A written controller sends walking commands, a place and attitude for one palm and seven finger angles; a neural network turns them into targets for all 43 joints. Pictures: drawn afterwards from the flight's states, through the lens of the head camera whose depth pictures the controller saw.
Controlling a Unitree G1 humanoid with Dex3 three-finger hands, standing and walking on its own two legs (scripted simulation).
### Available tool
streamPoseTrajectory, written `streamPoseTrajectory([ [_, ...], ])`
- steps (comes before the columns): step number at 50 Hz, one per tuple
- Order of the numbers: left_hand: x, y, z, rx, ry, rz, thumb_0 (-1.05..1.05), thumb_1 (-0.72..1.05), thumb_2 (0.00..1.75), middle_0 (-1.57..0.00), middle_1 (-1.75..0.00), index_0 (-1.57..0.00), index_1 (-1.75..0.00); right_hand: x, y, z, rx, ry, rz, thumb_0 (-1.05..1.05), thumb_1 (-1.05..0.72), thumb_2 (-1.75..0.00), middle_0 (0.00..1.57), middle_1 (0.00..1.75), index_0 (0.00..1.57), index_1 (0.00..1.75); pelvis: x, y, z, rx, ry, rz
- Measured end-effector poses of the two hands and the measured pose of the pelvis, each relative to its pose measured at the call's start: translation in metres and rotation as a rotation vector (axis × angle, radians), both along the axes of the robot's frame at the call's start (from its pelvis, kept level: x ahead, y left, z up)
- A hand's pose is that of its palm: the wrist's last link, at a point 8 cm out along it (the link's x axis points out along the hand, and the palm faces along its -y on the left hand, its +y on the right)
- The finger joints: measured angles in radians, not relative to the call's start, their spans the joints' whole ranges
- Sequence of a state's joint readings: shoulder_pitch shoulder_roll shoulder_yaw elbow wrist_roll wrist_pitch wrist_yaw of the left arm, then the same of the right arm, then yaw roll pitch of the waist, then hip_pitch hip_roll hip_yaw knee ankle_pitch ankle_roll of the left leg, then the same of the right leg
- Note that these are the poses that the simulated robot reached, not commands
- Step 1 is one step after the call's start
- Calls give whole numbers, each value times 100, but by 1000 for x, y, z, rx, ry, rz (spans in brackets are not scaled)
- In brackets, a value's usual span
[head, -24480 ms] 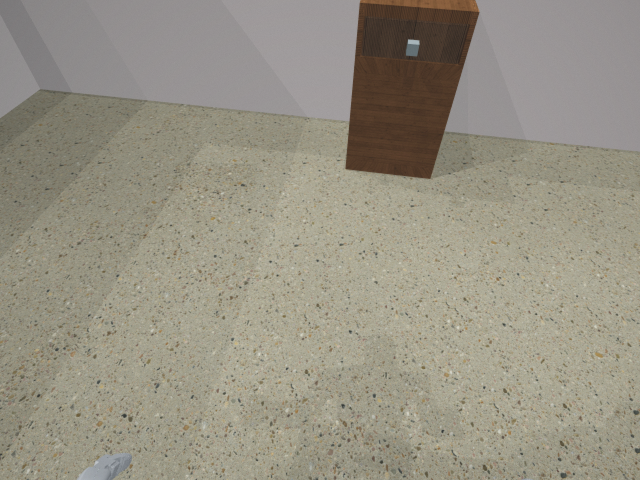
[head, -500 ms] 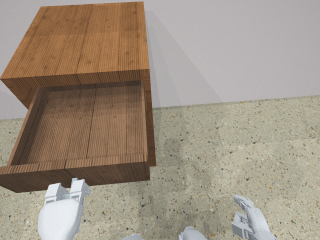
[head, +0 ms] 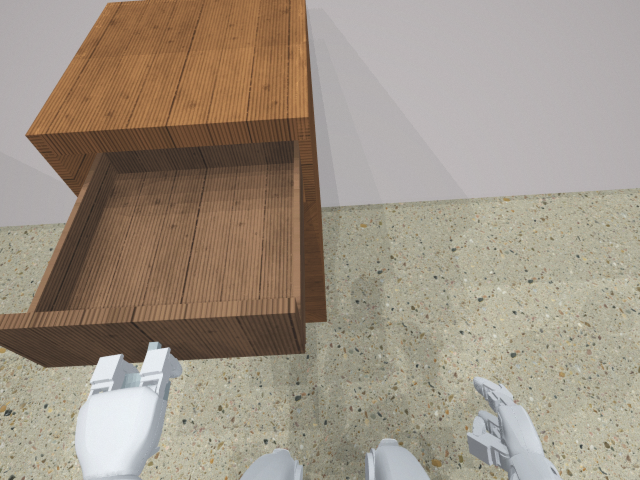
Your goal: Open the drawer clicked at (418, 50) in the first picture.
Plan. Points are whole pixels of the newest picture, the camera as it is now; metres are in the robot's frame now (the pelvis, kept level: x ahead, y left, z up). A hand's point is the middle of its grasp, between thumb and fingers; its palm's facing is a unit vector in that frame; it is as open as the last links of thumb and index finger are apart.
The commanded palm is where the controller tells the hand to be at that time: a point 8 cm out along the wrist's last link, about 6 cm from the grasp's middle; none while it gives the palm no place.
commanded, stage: open the thumb to release the handle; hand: left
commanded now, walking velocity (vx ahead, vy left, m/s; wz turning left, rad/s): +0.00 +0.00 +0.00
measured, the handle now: (148, 377) +0.24 +0.24 -0.03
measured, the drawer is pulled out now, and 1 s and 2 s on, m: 0.30 0.30 0.30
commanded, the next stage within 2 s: lift the hand off the handle in 0.40 s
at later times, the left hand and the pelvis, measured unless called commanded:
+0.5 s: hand (144, 422) +0.19 +0.24 -0.04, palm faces -0.03 -0.04 -1.00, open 13.3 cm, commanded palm +0.17 +0.23 +0.02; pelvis -0.01 +0.00 +0.01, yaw +1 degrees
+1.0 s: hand (142, 405) +0.21 +0.24 -0.02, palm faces -0.01 -0.05 -1.00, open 13.7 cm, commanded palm +0.18 +0.24 +0.03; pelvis +0.00 +0.00 +0.02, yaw +0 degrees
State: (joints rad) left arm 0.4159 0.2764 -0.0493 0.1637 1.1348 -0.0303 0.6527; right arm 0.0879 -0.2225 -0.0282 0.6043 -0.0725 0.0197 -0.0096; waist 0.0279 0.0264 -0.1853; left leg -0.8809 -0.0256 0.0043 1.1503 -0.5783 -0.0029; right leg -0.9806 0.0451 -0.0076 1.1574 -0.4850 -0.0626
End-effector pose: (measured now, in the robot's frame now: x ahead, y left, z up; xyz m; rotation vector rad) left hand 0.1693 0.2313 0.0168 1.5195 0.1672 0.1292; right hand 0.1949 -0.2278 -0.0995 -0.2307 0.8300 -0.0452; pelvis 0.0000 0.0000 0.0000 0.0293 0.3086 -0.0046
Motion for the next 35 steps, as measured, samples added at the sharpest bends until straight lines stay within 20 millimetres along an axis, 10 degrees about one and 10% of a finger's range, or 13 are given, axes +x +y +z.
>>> streamPoseTrajectory([
  [35,20,-5,2,7,-27,24,0,-48,31,-32,-120,-32,-121,-8,0,0,-3,-2,-25,1,-90,-90,20,30,20,30,-8,1,5,0,-10,14],
])
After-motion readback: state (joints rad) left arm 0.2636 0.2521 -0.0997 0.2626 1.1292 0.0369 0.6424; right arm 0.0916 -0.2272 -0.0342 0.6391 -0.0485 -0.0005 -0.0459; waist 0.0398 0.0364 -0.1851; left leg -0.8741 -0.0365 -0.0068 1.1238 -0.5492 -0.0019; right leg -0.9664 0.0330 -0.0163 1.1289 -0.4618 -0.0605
